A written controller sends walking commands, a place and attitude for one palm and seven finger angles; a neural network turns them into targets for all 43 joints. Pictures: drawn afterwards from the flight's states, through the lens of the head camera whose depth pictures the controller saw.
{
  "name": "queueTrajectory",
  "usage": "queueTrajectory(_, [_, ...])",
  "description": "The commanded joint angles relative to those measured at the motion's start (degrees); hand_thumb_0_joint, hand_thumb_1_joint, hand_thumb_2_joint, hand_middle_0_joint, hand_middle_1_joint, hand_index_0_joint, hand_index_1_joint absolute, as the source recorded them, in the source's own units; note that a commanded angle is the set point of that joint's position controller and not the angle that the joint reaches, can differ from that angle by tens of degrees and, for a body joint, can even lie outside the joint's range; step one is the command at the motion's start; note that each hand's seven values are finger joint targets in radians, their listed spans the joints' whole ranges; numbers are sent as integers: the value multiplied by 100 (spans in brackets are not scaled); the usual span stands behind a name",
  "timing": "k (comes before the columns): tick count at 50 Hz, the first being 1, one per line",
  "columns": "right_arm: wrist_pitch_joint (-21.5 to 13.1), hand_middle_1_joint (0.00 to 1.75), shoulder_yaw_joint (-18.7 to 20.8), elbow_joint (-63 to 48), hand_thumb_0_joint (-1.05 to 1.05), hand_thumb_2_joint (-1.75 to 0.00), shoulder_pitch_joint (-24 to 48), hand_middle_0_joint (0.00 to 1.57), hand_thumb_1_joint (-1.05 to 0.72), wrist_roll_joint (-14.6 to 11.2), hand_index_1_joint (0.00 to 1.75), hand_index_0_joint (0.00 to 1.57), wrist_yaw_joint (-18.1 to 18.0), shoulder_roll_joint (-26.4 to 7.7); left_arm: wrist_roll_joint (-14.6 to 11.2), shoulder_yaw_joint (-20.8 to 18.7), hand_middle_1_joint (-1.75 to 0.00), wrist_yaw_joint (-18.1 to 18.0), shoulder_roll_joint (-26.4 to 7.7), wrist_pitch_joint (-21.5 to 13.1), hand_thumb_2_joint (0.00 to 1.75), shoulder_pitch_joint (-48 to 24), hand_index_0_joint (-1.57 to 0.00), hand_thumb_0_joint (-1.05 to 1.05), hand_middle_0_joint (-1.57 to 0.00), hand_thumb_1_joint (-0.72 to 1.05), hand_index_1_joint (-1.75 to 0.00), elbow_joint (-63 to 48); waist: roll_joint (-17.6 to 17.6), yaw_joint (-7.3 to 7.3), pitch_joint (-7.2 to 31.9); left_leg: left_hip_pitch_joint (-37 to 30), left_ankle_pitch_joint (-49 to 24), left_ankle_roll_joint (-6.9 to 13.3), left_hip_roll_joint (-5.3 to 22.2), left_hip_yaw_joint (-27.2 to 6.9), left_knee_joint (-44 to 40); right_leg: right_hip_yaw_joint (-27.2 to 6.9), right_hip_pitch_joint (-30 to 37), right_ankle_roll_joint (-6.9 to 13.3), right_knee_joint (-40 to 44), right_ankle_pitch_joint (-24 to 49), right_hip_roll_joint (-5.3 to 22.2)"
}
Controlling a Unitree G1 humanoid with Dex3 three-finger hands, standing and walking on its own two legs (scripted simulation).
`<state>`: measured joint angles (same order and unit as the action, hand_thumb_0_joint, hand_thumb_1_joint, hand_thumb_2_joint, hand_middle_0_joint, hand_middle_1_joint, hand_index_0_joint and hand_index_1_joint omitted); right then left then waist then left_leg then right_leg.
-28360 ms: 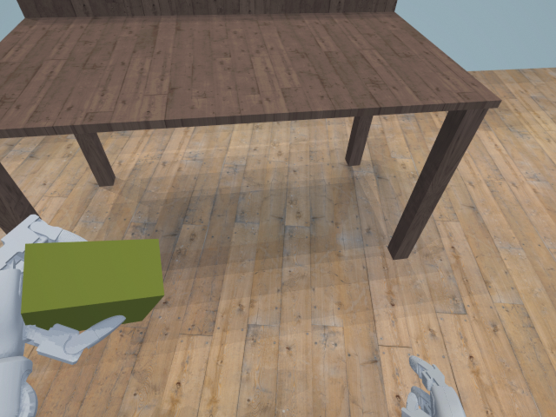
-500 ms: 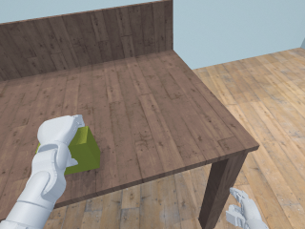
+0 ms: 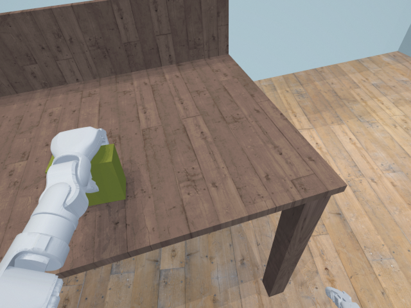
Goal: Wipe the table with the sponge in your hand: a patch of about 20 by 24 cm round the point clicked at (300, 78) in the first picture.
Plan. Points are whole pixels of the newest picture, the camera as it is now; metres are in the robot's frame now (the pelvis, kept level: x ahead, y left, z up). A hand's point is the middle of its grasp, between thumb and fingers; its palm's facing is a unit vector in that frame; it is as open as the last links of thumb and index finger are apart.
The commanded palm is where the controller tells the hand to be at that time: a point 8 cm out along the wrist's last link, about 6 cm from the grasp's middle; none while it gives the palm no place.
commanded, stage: wipe forward along the middle lane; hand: left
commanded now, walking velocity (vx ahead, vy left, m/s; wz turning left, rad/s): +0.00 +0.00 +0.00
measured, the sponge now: (93, 182) +0.35 +0.29 +0.06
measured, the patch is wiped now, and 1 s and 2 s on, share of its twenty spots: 0.95 0.95 0.95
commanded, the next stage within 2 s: slide back across to the first lane in 1.00 s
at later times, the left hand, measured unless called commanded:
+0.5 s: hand (90, 147) +0.41 +0.30 +0.11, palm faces -0.11 -0.01 -0.99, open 10.3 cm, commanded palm +0.40 +0.30 +0.14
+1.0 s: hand (87, 137) +0.45 +0.32 +0.11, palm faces -0.10 -0.02 -0.99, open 10.3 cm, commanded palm +0.44 +0.32 +0.14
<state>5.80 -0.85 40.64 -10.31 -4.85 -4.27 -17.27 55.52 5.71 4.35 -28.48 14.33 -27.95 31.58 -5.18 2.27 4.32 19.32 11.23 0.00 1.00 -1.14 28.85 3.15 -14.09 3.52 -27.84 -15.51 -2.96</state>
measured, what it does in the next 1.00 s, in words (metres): stands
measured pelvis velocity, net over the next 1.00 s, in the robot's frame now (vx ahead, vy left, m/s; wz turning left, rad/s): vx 0.01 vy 0.03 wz -0.02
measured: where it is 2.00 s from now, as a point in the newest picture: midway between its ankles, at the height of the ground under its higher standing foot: outside the picture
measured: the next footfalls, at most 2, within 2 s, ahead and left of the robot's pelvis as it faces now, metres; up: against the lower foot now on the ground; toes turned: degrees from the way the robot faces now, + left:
none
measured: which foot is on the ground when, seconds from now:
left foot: down 0.00-1.00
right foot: down 0.00-1.00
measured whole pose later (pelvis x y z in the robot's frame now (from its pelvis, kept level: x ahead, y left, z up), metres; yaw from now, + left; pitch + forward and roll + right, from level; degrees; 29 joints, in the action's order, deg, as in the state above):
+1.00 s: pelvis +0.01 +0.03 +0.00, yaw -1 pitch +9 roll -2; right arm 7.7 -0.1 41.0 -14.8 -4.2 -3.0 -16.5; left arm 59.9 2.5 -0.4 -32.9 7.9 -48.3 57.5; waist -3.0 -2.3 6.3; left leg 28.8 12.4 1.6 0.4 -0.2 32.3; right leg 2.2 -22.5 1.4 -28.7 -15.0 -2.3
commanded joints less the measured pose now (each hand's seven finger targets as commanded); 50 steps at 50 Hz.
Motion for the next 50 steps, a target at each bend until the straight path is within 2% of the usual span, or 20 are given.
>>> queueTrajectory(1, [-200,30,230,-830,0,-90,627,20,-90,22,30,20,-43,-700,206,-329,-160,-230,-1245,-67,130,-1539,-120,0,-120,10,-160,126,862,-105,586,-349,-141,348,-325,98,-175,-483,-217,-27,721,651,110])
queueTrajectory(4, [-172,30,250,-816,0,-90,546,20,-90,16,30,20,-26,-715,232,-336,-160,-299,-1270,-152,130,-1750,-120,0,-120,10,-160,214,797,-142,636,-344,-156,350,-309,83,-172,-447,-273,-15,689,663,96])
queueTrajectory(5, [-158,30,243,-824,0,-90,544,20,-90,2,30,20,-15,-696,238,-182,-160,-303,-1119,-153,130,-1835,-120,0,-120,10,-160,276,712,-164,574,-318,-140,343,-314,91,-173,-430,-332,-13,689,637,100])
queueTrajectory(7, [-151,30,247,-825,0,-90,510,20,-90,4,30,20,-15,-697,245,-337,-160,-335,-1301,-186,130,-2070,-120,0,-120,10,-160,292,689,-170,665,-300,-117,347,-303,37,-221,-450,-346,4,717,554,88])
queueTrajectory(8, [-149,30,256,-801,0,-90,448,20,-90,0,30,20,-21,-706,250,-180,-160,-354,-1197,-194,130,-2188,-120,0,-120,10,-160,423,766,-219,664,-294,-37,361,-316,72,-187,-435,-362,-28,717,444,97])
queueTrajectory(12, [-116,30,255,-744,0,-90,369,20,-90,12,30,20,-42,-733,283,-502,-160,-407,-1615,-267,130,-2422,-120,0,-120,10,-160,710,864,-204,820,-160,-59,359,-310,54,-173,-499,-289,-28,708,550,110])
queueTrajectory(15, [-92,30,264,-703,0,-90,254,20,-90,6,30,20,-23,-736,366,-261,-160,-431,-1416,-300,130,-2583,-120,0,-120,10,-160,967,740,-285,809,-157,-87,357,-306,86,-125,-434,-391,-41,658,583,111])
queueTrajectory(18, [-78,30,260,-659,0,-90,150,20,-90,6,30,20,-22,-755,434,-281,-160,-451,-1549,-333,130,-2925,-120,0,-120,10,-160,1210,643,-340,828,-153,-66,356,-287,50,-142,-393,-486,-26,639,477,89])
queueTrajectory(21, [-52,30,277,-663,0,-90,84,20,-90,18,30,20,-1,-743,491,-240,-160,-478,-1490,-348,130,-2969,-120,0,-120,10,-160,1325,533,-350,899,-197,-148,351,-275,46,-91,-380,-549,-8,620,569,86])
queueTrajectory(26, [-6,30,319,-671,0,-90,-51,20,-90,51,30,20,18,-770,464,-378,-160,-529,-1560,-430,130,-2857,-120,0,-120,10,-160,1456,761,-331,1249,-171,-480,361,-271,89,13,-401,-276,-25,522,1203,100])
queueTrajectory(27, [0,30,316,-708,0,-90,-9,20,-90,66,30,20,9,-761,409,-525,-160,-519,-1636,-461,130,-2821,-120,0,-120,10,-160,1375,796,-265,1349,-163,-594,361,-270,47,-29,-392,-190,-1,520,1330,95])
queueTrajectory(30, [19,30,323,-649,0,-90,-80,20,-90,55,30,20,32,-788,473,-347,-160,-574,-1570,-456,130,-3087,-120,0,-120,10,-160,1519,726,-411,1061,-120,-383,364,-248,83,-28,-359,-467,-43,546,1030,84])
queueTrajectory(31, [31,30,328,-621,0,-90,-121,20,-90,60,30,20,37,-802,522,-442,-160,-593,-1673,-444,130,-3017,-120,0,-120,10,-160,1619,736,-385,1027,-113,-399,359,-243,55,-37,-340,-500,-22,542,994,68])
queueTrajectory(32, [24,30,318,-663,0,-90,-86,20,-90,66,30,20,33,-787,508,-482,-160,-579,-1697,-480,130,-3098,-120,0,-120,10,-160,1527,684,-333,1130,-120,-524,355,-247,22,-68,-343,-436,12,530,1112,60])
queueTrajectory(36, [52,30,342,-596,0,-90,-182,20,-90,59,30,20,50,-807,583,-372,-160,-635,-1690,-425,130,-3289,-120,0,-120,10,-160,1738,555,-433,1058,-170,-343,349,-214,24,-52,-308,-688,-4,538,729,45])
queueTrajectory(37, [34,30,347,-627,0,-90,-161,20,-90,74,30,20,42,-787,555,-471,-160,-627,-1719,-467,130,-3271,-120,0,-120,10,-160,1690,587,-363,1184,-195,-498,352,-210,-3,-66,-303,-589,27,522,898,43])
queueTrajectory(45, [63,30,345,-536,0,-90,-372,20,-90,95,30,20,49,-854,687,-516,-160,-682,-2043,-436,130,-3626,-120,0,-120,10,-160,2132,489,-486,1197,-87,-369,339,-200,-14,9,-285,-791,7,480,677,20])
queueTrajectory(46, [55,30,336,-531,0,-90,-386,20,-90,97,30,20,47,-854,688,-383,-160,-686,-1927,-436,130,-3821,-120,0,-120,10,-160,2159,587,-572,1113,-57,-283,346,-184,-11,0,-283,-867,-11,494,610,22])
queueTrajectory(47, [32,30,343,-540,0,-90,-395,20,-90,94,30,20,43,-828,680,-462,-160,-665,-1956,-481,130,-3893,-120,0,-120,10,-160,2095,468,-514,1274,-105,-397,333,-180,-73,-27,-271,-842,29,456,656,10])
queueTrajectory(50, [31,30,349,-478,0,-90,-523,20,-90,115,30,20,49,-862,782,-408,-160,-686,-2052,-445,130,-4071,-120,0,-120,10,-160,2329,317,-597,1225,-103,-310,328,-170,-55,55,-263,-1030,15,425,529,-1])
